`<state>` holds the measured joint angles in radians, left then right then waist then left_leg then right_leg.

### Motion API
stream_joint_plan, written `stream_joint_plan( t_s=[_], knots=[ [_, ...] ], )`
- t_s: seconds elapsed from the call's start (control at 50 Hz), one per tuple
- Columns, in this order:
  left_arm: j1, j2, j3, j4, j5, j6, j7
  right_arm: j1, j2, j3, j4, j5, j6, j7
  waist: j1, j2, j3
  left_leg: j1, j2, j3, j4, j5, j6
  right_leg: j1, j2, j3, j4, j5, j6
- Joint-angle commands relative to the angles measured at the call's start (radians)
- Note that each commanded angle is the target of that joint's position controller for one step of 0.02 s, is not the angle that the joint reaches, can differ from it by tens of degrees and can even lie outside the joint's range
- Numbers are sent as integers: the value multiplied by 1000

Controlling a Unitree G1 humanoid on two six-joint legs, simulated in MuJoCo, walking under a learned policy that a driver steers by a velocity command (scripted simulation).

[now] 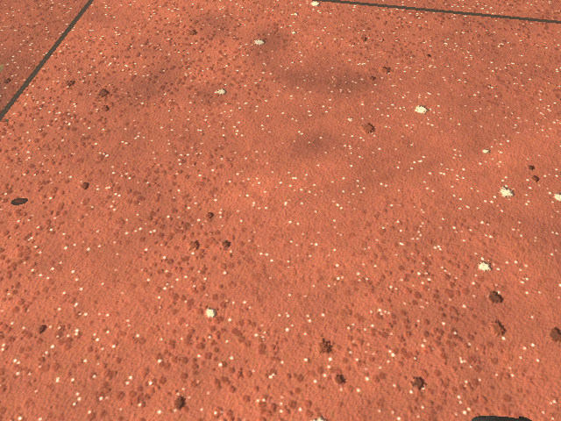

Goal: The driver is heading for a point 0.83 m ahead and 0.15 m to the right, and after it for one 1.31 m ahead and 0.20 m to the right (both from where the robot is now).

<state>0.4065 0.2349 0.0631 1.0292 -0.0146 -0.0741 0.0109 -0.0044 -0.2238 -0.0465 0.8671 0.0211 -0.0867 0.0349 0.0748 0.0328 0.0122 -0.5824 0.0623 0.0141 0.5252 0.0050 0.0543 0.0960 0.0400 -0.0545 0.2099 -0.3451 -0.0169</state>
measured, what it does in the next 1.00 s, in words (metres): walks ahead, turning right: left foot, then right foot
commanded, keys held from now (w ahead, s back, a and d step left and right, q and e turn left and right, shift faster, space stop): w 0.14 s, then w+e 0.86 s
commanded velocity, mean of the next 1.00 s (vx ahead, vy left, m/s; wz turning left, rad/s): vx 0.50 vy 0.00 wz -0.38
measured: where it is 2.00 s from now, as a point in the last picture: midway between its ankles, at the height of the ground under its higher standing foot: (394, 224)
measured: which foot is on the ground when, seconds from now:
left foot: up 0.00-0.02, down 0.04-0.64, up 0.66-1.00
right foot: down 0.00-0.04, up 0.06-0.60, down 0.62-1.00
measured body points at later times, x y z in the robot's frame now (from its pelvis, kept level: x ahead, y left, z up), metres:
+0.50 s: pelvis +0.28 +0.03 +0.01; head +0.29 +0.02 +0.46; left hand +0.47 +0.25 -0.11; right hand +0.25 -0.24 -0.14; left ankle +0.17 +0.12 -0.73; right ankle +0.45 -0.15 -0.68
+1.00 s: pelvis +0.56 -0.06 +0.01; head +0.58 -0.09 +0.46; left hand +0.72 +0.18 -0.10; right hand +0.66 -0.38 -0.08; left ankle +0.80 +0.02 -0.69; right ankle +0.46 -0.12 -0.73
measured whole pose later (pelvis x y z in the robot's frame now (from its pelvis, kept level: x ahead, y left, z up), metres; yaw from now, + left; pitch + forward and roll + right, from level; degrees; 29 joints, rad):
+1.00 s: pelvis +0.56 -0.06 +0.01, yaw -25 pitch +3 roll +0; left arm 0.33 0.26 0.08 0.80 -0.02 -0.05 0.01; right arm 0.01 -0.27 -0.06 0.78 0.00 -0.10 0.00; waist 0.07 0.04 0.02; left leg -0.63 0.06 -0.10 0.56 0.04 -0.05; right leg -0.12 0.11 0.14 0.37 -0.28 -0.08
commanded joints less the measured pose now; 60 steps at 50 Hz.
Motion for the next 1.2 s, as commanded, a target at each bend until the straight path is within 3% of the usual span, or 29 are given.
stream_joint_plan(
  t_s=[0.02,0.04,0.06,0.08,0.1,0.12,0.16,0.2,0.28,0.4,0.5,0.56,0.6,0.62,0.64,0.66,0.68,0.7,0.72,0.76,0.84,0.92,1.0,1.06,1.1,1.12,1.14,1.16,1.2],
  knots=[
    [-21,177,38,-34,-3,8,8,65,-143,-46,-38,0,-21,5,-121,-129,-28,170,-54,42,-31,-72,50,-3,-280,84,179,825,-125],
    [-32,153,27,-43,2,12,8,242,-193,-72,18,-3,-20,-2,-196,-110,-135,424,-53,34,-18,-45,82,-97,-224,46,384,839,-95],
    [-9,118,11,-68,24,11,8,423,-273,-91,52,-16,-16,-12,-233,40,-289,736,159,-227,-3,-47,149,-331,-147,0,724,478,-58],
    [117,-19,-25,-60,11,-14,-6,450,-302,-91,71,-18,-14,-2,-154,292,-403,1005,344,-712,-163,-249,306,-696,34,81,1022,-220,-9],
    [34,94,-2,-58,-15,-38,-10,414,-207,-66,62,-7,-16,-2,-186,170,-331,954,304,-710,-218,-352,259,-806,-24,189,1128,-233,-29],
    [-65,141,11,-90,-33,-52,-12,323,-165,-53,44,-5,-20,-6,-173,121,-194,818,275,-552,-233,-299,213,-859,-73,163,1126,-139,-45],
    [-130,132,21,-96,-16,-46,3,194,-117,-38,20,-23,-26,-4,-109,0,-73,544,213,-345,-289,-104,178,-765,-158,132,1021,12,-41],
    [-78,84,22,-81,-17,-15,4,191,-89,-30,36,-35,-33,-3,-67,37,-59,443,183,-243,-348,-70,164,-671,-191,144,963,60,-41],
    [-152,73,28,-109,-15,14,7,246,-138,-43,69,-40,-39,-27,-70,17,10,421,181,-114,-412,-7,161,-779,-188,176,837,198,-23],
    [-313,52,20,-169,-4,4,-21,279,-147,-38,78,-33,-33,-52,-112,13,49,468,143,72,-436,67,100,-780,-147,105,538,475,-19],
    [-445,34,3,-251,-5,7,-52,370,-167,-46,110,-21,0,-59,-155,-4,93,680,206,130,-358,204,93,-864,-127,40,422,382,-43],
    [-427,64,15,-287,-8,8,-73,338,-202,-56,91,-14,23,-69,-109,42,48,732,225,174,-211,595,69,-752,-63,-44,406,231,-85],
    [-253,132,51,-264,-12,13,-76,305,-229,-63,71,-12,38,-78,-5,78,-62,697,209,198,51,835,41,-501,13,-83,393,174,-134],
    [-87,198,85,-228,-13,16,-63,284,-227,-59,56,-9,37,-80,83,42,-147,554,166,212,290,704,3,-230,16,-23,315,240,-180],
    [23,307,115,-210,-10,24,-39,338,-142,-33,18,-35,17,-68,62,-166,-262,164,52,207,665,89,-54,146,-225,384,314,219,-306],
    [6,309,101,-229,-8,15,-40,349,-77,-6,-14,-26,-30,-46,8,-238,-381,-111,-128,-7,902,-588,-72,328,-396,887,131,132,-447],
    [8,230,78,-229,5,10,-39,227,-153,-28,-43,14,-65,-30,54,-154,-319,-223,-61,-123,927,-536,-39,303,-358,782,94,131,-383],
    [-52,181,65,-237,2,3,-38,180,-160,-27,-60,28,-80,-26,30,-108,-199,-241,-14,-108,856,-445,-17,164,-320,620,91,187,-338],
    [-130,153,55,-256,-1,-1,-41,174,-156,-32,-50,9,-81,-33,-23,-22,-119,-184,26,-99,756,-386,-20,-5,-274,510,76,276,-307],
    [-204,118,40,-287,8,-3,-34,203,-167,-48,-46,-17,-52,-41,-88,-34,-70,-46,66,-97,641,-333,-44,-207,-220,411,31,376,-286],
    [-163,185,56,-292,2,-6,-9,133,-128,-43,-90,-37,-19,-51,-89,-62,-27,-30,46,-60,413,-192,-110,-340,-175,321,-3,462,-280],
    [-102,189,58,-284,-6,6,3,-15,-96,-27,-137,-28,-25,-41,-27,-108,-9,44,-22,-48,99,59,-114,-374,-114,279,23,341,-213],
    [-51,181,57,-269,-13,15,5,-75,-135,-33,-175,-12,-39,-25,-6,-130,-14,79,-48,-80,-20,62,-96,-288,-156,377,98,257,-193],
    [-49,171,54,-267,-2,22,14,-13,-166,-41,-164,-14,-58,-11,-41,-165,-28,140,-44,-69,-55,-28,-53,-202,-200,429,186,306,-174],
    [-60,121,33,-278,9,20,8,181,-214,-61,-115,-37,-67,-14,-129,-146,-147,412,-2,-82,-60,-27,26,-226,-126,355,415,465,-127],
    [6,81,16,-292,26,14,9,331,-281,-76,-97,-45,-66,-14,-149,15,-296,703,165,-315,-24,-12,124,-404,-32,264,715,254,-80],
    [139,54,6,-285,-11,0,3,424,-327,-94,-34,-31,-50,-1,-108,352,-353,925,321,-780,-189,-285,280,-736,76,190,1001,-226,-15],
    [70,149,18,-280,-19,-7,3,389,-231,-68,-55,1,-47,4,-136,206,-248,883,302,-827,-244,-515,251,-865,4,234,1092,-218,-21],
    [-154,173,23,-329,5,-18,2,266,-175,-45,-94,-13,-29,1,-143,14,-54,626,213,-578,-264,-364,195,-872,-69,167,1046,-54,-26]
  ],
)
